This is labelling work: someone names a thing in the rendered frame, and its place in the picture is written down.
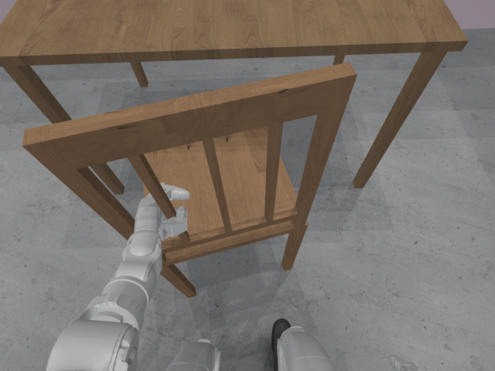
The robot left hand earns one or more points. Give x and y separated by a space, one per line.
150 217

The robot left upper arm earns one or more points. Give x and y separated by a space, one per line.
89 345

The robot left thigh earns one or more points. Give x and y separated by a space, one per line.
196 356

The table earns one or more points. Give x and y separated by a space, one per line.
54 32

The chair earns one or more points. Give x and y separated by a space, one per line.
222 146

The robot left forearm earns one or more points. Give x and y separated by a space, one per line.
128 293

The robot right hand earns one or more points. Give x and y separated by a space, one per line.
400 364

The robot right foot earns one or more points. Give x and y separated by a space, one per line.
278 328

